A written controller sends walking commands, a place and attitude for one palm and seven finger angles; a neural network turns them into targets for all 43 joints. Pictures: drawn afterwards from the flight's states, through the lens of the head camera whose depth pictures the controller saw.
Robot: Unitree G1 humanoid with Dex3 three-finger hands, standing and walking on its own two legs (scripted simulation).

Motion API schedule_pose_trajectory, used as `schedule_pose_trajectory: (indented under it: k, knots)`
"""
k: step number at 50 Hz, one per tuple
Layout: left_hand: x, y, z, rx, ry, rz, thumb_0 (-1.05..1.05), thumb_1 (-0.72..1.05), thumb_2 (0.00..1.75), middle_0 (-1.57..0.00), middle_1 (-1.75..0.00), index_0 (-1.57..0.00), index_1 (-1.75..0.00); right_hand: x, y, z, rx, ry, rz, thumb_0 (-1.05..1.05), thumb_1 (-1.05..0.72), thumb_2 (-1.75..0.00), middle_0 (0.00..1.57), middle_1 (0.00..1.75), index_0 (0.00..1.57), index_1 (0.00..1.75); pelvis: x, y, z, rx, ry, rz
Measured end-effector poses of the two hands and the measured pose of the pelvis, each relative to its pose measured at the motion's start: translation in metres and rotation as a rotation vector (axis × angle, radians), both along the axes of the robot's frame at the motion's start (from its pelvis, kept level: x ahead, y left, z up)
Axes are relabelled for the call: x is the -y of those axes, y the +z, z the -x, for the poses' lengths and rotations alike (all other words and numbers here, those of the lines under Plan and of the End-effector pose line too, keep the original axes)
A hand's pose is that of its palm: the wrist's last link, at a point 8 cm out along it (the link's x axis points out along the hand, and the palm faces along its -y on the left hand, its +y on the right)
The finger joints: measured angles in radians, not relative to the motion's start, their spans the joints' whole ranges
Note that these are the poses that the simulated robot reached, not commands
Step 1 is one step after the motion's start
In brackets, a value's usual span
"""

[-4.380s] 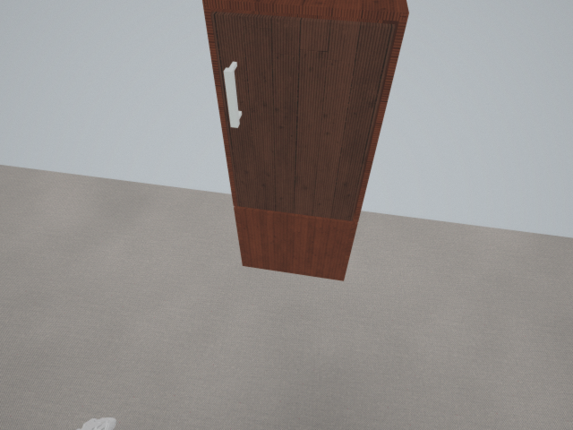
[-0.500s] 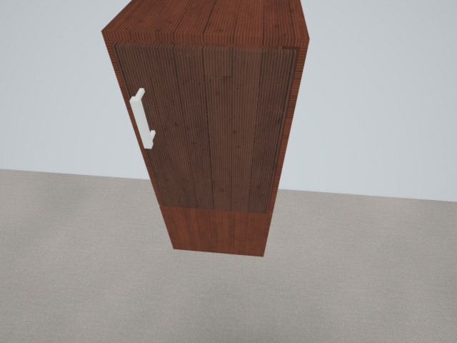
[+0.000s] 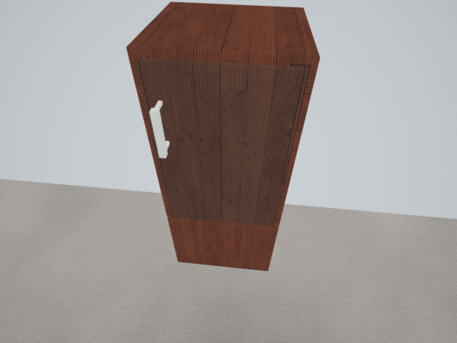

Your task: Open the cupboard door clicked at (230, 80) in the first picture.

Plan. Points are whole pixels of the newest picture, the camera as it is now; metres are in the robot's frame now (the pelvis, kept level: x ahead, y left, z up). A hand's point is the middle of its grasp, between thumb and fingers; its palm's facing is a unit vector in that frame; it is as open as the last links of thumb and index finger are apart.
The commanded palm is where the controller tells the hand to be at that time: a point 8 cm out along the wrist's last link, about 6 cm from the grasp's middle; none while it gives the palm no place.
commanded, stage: shuffle to correct the standing spot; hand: left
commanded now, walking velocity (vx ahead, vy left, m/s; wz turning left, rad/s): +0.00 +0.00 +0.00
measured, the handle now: (161, 130) +0.60 +0.21 +0.05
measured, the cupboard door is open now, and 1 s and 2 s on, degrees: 0 0 0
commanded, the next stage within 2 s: come to a stop and stand still in 0.30 s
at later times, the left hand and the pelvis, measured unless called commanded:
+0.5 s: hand out of the picture +0.01 +0.21 -0.19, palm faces +0.00 -0.99 -0.16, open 7.4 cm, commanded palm none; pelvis +0.04 +0.04 -0.01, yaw -2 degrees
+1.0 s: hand out of the picture +0.10 +0.20 -0.16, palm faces +0.00 -0.96 -0.27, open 7.4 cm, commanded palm none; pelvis +0.02 +0.01 -0.01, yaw -1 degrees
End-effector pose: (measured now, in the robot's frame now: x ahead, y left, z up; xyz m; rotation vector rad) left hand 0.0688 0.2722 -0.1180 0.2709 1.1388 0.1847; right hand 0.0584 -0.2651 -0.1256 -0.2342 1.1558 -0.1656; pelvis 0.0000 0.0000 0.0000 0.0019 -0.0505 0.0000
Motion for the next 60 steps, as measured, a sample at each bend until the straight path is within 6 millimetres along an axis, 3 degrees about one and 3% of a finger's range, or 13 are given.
schedule_pose_trajectory:
  k: [11, 21, 24, 28, 36, 42, 47, 53, 60]
  knots:
    - [0.009, -0.013, 0.036, -0.119, 0.032, 0.037, 0.01, 0.9, 0.9, -0.2, -0.3, -0.2, -0.3, -0.01, -0.006, 0.015, -0.087, -0.007, -0.011, 0.0, -0.91, -0.89, 0.2, 0.3, 0.2, 0.3, -0.006, 0.0, -0.004, -0.012, -0.002, 0.002]
    - [0.019, -0.038, 0.068, -0.273, 0.092, 0.144, 0.01, 0.9, 0.9, -0.2, -0.3, -0.2, -0.3, -0.057, -0.014, 0.058, -0.245, -0.08, -0.046, 0.0, -0.91, -0.9, 0.19, 0.3, 0.19, 0.3, -0.03, -0.006, -0.03, -0.025, -0.012, 0.01]
    - [0.017, -0.039, 0.063, -0.306, 0.076, 0.149, 0.01, 0.9, 0.9, -0.2, -0.3, -0.2, -0.3, -0.074, -0.016, 0.068, -0.276, -0.118, -0.062, 0.0, -0.91, -0.89, 0.19, 0.3, 0.19, 0.3, -0.038, -0.007, -0.04, -0.024, -0.026, 0.004]
    - [0.016, -0.038, 0.041, -0.288, 0.064, 0.143, 0.01, 0.91, 0.9, -0.2, -0.3, -0.2, -0.3, -0.094, -0.019, 0.076, -0.313, -0.158, -0.087, 0.0, -0.91, -0.89, 0.2, 0.3, 0.2, 0.3, -0.042, -0.007, -0.049, -0.01, -0.025, -0.001]
    - [0.006, -0.03, -0.001, -0.2, 0.039, 0.094, 0.02, 0.93, 0.9, -0.2, -0.3, -0.2, -0.3, -0.111, -0.024, 0.057, -0.264, -0.197, -0.124, 0.0, -0.91, -0.89, 0.2, 0.3, 0.2, 0.3, -0.043, -0.004, -0.045, -0.009, -0.039, 0.002]
    - [0.01, -0.024, -0.017, -0.124, 0.007, 0.071, 0.01, 0.92, 0.9, -0.2, -0.3, -0.2, -0.3, -0.094, -0.029, 0.045, -0.211, -0.171, -0.126, 0.01, -0.92, -0.89, 0.2, 0.3, 0.2, 0.3, -0.033, -0.006, -0.034, 0.0, -0.04, -0.001]
    - [0.016, -0.016, -0.025, -0.031, -0.016, 0.048, 0.01, 0.91, 0.9, -0.2, -0.3, -0.2, -0.3, -0.05, -0.025, 0.031, -0.094, -0.127, -0.068, 0.01, -0.92, -0.89, 0.2, 0.3, 0.2, 0.3, -0.016, -0.01, -0.023, -0.007, -0.021, -0.025]
    - [0.029, -0.006, -0.019, 0.048, -0.021, 0.034, 0.01, 0.91, 0.9, -0.2, -0.3, -0.2, -0.3, 0.007, -0.014, 0.01, 0.008, -0.089, -0.001, 0.01, -0.91, -0.89, 0.2, 0.3, 0.2, 0.3, 0.004, -0.011, -0.01, 0.008, -0.003, -0.006]
    - [0.026, 0.0, -0.005, 0.058, -0.009, 0.015, 0.01, 0.9, 0.9, -0.2, -0.3, -0.2, -0.3, 0.046, 0.005, 0.011, 0.034, -0.044, 0.065, 0.0, -0.91, -0.89, 0.19, 0.3, 0.19, 0.3, 0.018, -0.006, 0.004, 0.016, 0.012, -0.005]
